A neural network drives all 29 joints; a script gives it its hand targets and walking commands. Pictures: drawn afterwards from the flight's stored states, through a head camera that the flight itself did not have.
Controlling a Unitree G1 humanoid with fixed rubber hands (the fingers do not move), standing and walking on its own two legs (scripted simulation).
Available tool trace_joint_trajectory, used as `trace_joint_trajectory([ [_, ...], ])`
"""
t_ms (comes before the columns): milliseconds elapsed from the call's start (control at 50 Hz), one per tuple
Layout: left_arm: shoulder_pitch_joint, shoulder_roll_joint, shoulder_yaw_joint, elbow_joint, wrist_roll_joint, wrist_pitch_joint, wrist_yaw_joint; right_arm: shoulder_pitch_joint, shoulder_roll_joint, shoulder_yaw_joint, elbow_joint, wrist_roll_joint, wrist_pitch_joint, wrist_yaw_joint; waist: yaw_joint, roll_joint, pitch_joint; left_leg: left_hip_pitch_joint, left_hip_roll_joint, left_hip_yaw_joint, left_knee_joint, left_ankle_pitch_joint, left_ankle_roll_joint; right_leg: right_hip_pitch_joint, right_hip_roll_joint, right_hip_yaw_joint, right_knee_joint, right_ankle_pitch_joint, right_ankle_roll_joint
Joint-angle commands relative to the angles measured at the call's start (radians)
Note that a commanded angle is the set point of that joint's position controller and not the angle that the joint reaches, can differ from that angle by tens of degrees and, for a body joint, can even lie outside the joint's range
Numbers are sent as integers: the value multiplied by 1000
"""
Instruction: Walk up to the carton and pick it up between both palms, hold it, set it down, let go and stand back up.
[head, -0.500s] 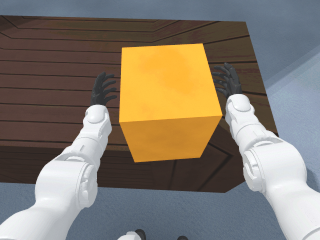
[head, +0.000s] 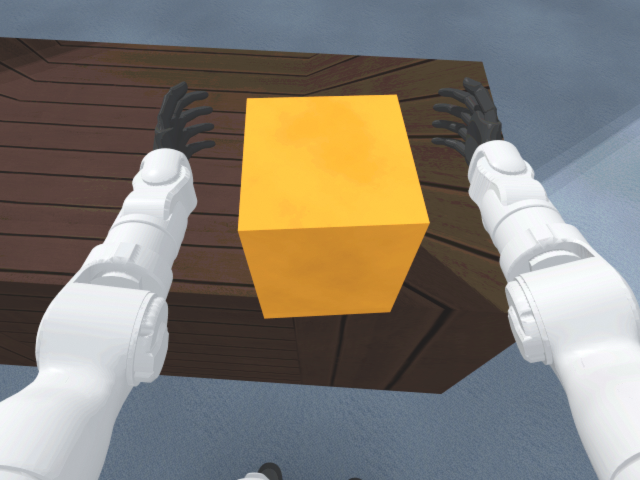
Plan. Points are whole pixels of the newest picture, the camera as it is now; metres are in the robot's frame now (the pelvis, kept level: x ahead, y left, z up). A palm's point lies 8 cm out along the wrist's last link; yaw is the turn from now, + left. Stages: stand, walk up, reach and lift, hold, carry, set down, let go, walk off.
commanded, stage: set down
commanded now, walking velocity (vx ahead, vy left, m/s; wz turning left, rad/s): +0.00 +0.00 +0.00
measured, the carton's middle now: (325, 215) +0.46 +0.05 +0.01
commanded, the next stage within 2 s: none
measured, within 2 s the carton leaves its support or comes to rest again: neither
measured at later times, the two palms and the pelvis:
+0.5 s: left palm (160, 143) +0.43 +0.23 +0.15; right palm (512, 139) +0.48 -0.16 +0.15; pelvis +0.01 +0.00 +0.02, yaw +0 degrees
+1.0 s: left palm (168, 217) +0.37 +0.22 +0.09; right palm (508, 216) +0.42 -0.17 +0.10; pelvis +0.01 +0.01 +0.02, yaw +0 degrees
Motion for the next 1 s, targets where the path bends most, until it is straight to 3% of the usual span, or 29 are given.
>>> trace_joint_trajectory([
  [0, -473, 157, 24, -233, 18, 26, 12, -519, -202, -68, -189, -22, -1, -16, -16, -36, -689, 282, -54, 12, -20, 276, -30, 570, -3, 67, 0, 416, 87],
  [160, -482, 138, 21, -345, 32, 153, 31, -526, -236, -96, -193, -10, 69, -11, -28, 33, -656, 471, -46, -14, -13, 386, -55, 499, 19, 43, -55, 408, 73],
  [300, -332, 127, 73, -365, 88, 230, 10, -423, -215, -30, -191, 32, 105, 0, 1, -13, -490, 465, -54, -22, -72, 382, -28, 626, 10, 60, -75, 462, 94],
  [400, -192, 101, 118, -407, 140, 186, -18, -303, -173, 0, -242, 38, 65, 3, 8, -44, -400, 421, -63, -15, -120, 329, -7, 722, -3, 75, -77, 482, 110],
  [540, -163, 80, 112, -565, 115, 87, -8, -260, -174, -68, -417, -10, -9, -1, -28, -33, -463, 450, -65, -6, -105, 299, -10, 679, 3, 74, -82, 413, 99],
  [640, -122, 70, 88, -687, 91, 97, 7, -214, -185, -130, -510, -54, -11, -3, -60, -5, -549, 523, -65, -11, -78, 314, -15, 624, 11, 71, -85, 380, 87],
  [800, 119, 11, 117, -702, 166, 156, -12, -11, -152, -128, -478, -77, -15, -1, -55, -8, -397, 565, -69, -20, -100, 320, -2, 651, 11, 74, -106, 353, 87],
  [980, 251, -48, 114, -686, 206, 44, -9, 152, -86, -105, -472, -81, -108, 28, -44, -9, -187, 540, -72, -13, -139, 212, 10, 629, 0, 85, -130, 208, 76],
])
